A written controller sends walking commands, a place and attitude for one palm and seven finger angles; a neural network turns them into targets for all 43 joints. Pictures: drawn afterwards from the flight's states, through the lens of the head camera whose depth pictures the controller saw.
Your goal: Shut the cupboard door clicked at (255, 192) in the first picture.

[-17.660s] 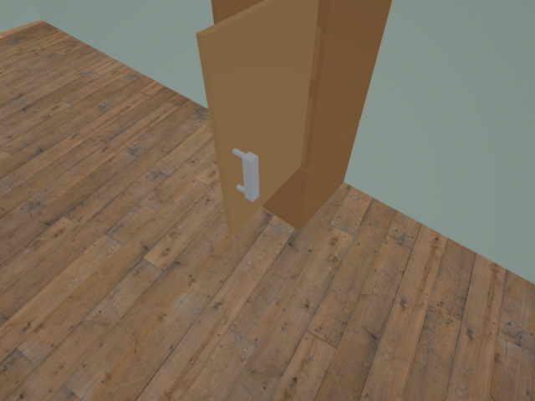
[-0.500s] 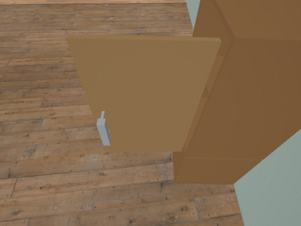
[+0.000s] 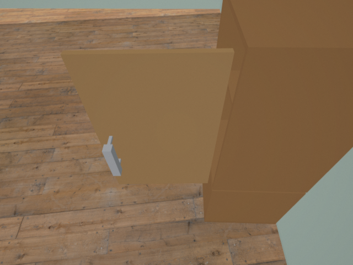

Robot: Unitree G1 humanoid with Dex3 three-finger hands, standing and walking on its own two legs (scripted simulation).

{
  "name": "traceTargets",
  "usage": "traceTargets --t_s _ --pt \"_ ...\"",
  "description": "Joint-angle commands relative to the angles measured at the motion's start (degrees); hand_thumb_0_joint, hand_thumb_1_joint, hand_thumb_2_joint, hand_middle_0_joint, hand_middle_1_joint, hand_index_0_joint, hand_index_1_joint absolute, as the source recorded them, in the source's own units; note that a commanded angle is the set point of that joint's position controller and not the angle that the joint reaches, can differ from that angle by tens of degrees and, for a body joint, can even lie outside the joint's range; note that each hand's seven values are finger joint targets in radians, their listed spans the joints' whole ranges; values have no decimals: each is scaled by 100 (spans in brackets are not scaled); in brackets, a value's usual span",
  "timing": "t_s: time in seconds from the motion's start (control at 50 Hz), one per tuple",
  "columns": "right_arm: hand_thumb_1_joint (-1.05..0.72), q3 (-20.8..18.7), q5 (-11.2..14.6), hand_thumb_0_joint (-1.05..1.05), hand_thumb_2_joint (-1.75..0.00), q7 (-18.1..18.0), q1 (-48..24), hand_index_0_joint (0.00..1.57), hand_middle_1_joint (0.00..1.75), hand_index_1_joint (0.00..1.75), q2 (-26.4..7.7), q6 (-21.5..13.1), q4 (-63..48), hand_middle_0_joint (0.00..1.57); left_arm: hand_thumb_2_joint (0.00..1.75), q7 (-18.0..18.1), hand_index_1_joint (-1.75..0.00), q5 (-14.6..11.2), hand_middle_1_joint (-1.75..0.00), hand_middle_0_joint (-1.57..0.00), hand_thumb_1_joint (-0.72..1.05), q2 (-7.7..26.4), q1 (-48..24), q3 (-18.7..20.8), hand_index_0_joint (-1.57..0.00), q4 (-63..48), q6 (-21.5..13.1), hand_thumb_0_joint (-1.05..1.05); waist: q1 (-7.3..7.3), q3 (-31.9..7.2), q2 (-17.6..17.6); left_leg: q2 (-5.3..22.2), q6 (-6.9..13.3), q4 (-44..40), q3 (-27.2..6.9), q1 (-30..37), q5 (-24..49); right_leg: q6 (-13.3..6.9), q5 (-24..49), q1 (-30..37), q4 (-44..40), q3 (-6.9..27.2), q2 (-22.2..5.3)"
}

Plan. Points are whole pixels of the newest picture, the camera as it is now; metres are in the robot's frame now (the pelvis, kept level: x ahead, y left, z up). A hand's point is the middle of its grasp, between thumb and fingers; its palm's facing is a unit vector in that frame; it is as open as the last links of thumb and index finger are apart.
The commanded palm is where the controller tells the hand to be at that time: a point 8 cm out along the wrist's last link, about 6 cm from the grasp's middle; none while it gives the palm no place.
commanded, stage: come to a stop and stand still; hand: left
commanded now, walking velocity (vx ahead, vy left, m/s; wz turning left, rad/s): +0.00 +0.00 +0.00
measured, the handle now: (114, 155) +0.45 +0.24 -0.10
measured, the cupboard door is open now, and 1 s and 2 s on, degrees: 93 93 93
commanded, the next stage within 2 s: look again from close up in 0.20 s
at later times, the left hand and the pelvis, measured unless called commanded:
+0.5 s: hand out of the picture -0.01 +0.18 -0.18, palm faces +0.01 -0.98 -0.18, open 7.4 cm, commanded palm none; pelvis -0.01 +0.02 -0.01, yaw +0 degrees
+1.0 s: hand out of the picture +0.12 +0.25 -0.10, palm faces +0.18 -0.96 -0.21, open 7.3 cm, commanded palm +0.09 +0.28 -0.08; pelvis -0.01 +0.06 -0.01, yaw +0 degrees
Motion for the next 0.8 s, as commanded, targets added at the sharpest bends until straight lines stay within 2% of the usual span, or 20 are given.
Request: traceTargets --t_s 0.0,0.08,0.2,0.26,0.28,0.3,0.32,0.34,0.36,0.38,0.4,0.42,0.44,0.46,0.48,0.52,0.56,0.6,0.68,0.78 --pt "-90 -102 39 0 -90 -38 375 20 30 30 -475 -26 -105 20 90 54 -30 4 -30 -20 90 507 415 103 -20 -108 -121 0 16 171 -297 317 152 -196 -214 133 861 80 1802 -366 -493 709 -802" --pt "-90 -96 39 0 -90 -42 344 20 30 30 -450 -19 -102 20 90 61 -30 14 -30 -20 90 461 503 99 -20 -65 -122 0 18 295 -302 319 160 -238 -218 136 797 89 1583 -473 -558 732 -782" --pt "-90 -91 39 0 -90 -55 299 20 30 30 -466 -49 -140 20 90 64 -30 19 -30 -20 90 445 648 103 -20 -18 -146 0 39 102 -198 311 158 -197 -207 203 907 104 1829 -335 -541 746 -791" --pt "-90 -85 39 0 -90 -56 267 20 30 30 -457 -46 -142 20 90 62 -30 21 -30 -20 90 422 645 100 -20 -5 -138 0 46 255 -131 313 160 -225 -216 154 846 98 1647 -434 -581 740 -783" --pt "-90 -103 92 0 -90 13 -379 20 30 30 -629 -219 -607 20 90 302 -30 127 -30 -20 90 646 1086 129 -20 152 -348 0 289 256 -445 274 50 1356 47 -627 581 554 4977 -262 -385 1224 -1229" --pt "-90 -91 76 0 -90 33 -5 20 30 30 -365 -162 -854 20 90 274 -30 114 -30 -20 90 866 968 190 -20 -126 -389 0 -6 -181 -471 52 213 1510 -307 -958 -759 290 5178 245 -160 1309 -1502" --pt "-90 -94 22 0 -90 44 -49 20 30 30 -371 -132 -875 20 90 220 -30 112 -30 -20 90 943 799 204 -20 -273 -382 0 62 -278 61 22 255 1424 -171 -931 -652 42 5468 445 -80 1239 -1587" --pt "-90 -82 52 0 -90 49 71 20 30 30 -321 -148 -851 20 90 193 -30 107 -30 -20 90 803 741 147 -20 -245 -373 0 -21 -369 -234 87 239 1328 -142 -784 -681 -247 4427 207 -98 1059 -1479" --pt "-90 -83 50 0 -90 61 224 20 30 30 -335 -157 -839 20 90 177 -30 109 -30 -20 90 701 623 118 -20 -323 -384 0 -98 -441 -436 11 206 1077 -134 -576 -446 -332 3851 78 -56 995 -1312" --pt "-90 -85 53 0 -90 60 353 20 30 30 -380 -166 -831 20 90 162 -30 85 -30 -20 90 669 476 101 -20 -386 -353 0 -172 -433 -546 6 209 751 -157 -302 -153 -303 2996 -148 -33 877 -1171" --pt "-90 -90 45 0 -90 59 440 20 30 30 -470 -185 -810 20 90 151 -30 63 -30 -20 90 594 402 75 -20 -418 -312 0 -185 -308 -423 75 236 507 -265 -125 124 -229 2022 -455 -4 823 -971" --pt "-90 -85 22 0 -90 61 493 20 30 30 -517 -239 -784 20 90 137 -30 60 -30 -20 90 520 355 68 -20 -453 -280 0 -143 -101 -151 215 291 378 -391 -189 631 -147 1518 -597 54 678 -773" --pt "-90 -75 0 0 -90 48 479 20 30 30 -650 -239 -810 20 90 131 -30 41 -30 -20 90 450 412 63 -20 -463 -238 0 -77 36 -45 348 365 322 -522 -335 703 -86 900 -657 36 678 -636" --pt "-90 -62 -1 0 -90 40 379 20 30 30 -658 -233 -809 20 90 112 -30 43 -30 -20 90 461 408 47 -20 -453 -205 0 -27 249 197 340 397 217 -592 -492 693 -56 634 -671 45 668 -571" --pt "-90 -44 7 0 -90 40 304 20 30 30 -650 -229 -834 20 90 94 -30 47 -30 -20 90 509 395 40 -20 -441 -169 0 19 425 281 323 430 53 -682 -669 544 -28 385 -653 36 629 -550" --pt "-90 -30 9 0 -90 42 252 20 30 30 -693 -233 -871 20 90 69 -30 63 -30 -20 90 544 426 43 -20 -454 -132 0 72 671 194 324 468 -163 -747 -902 203 -5 82 -681 -22 609 -514" --pt "-90 -24 -2 0 -90 49 261 20 30 30 -795 -224 -912 20 90 48 -30 55 -30 -20 90 567 413 27 -20 -460 -104 0 75 642 -17 306 482 -306 -809 -895 -161 12 -109 -698 -7 611 -509" --pt "-90 -30 -7 0 -90 56 288 20 30 30 -866 -223 -909 20 90 35 -30 53 -30 -20 90 590 375 14 -20 -502 -81 0 75 636 -81 318 504 -448 -873 -893 -443 31 -195 -717 12 604 -503" --pt "-90 -37 -9 0 -90 62 249 20 30 30 -953 -244 -879 20 90 19 -30 54 -30 -20 90 649 354 18 -20 -520 -62 0 120 376 -22 362 536 -619 -928 -807 -480 82 8 -535 121 525 -524" --pt "-90 -22 12 0 -90 55 289 20 30 30 -963 -285 -779 20 90 18 -30 41 -30 -20 90 699 349 7 -20 -481 -76 0 124 61 -88 365 554 -508 -835 -480 173 118 337 -416 105 532 -609"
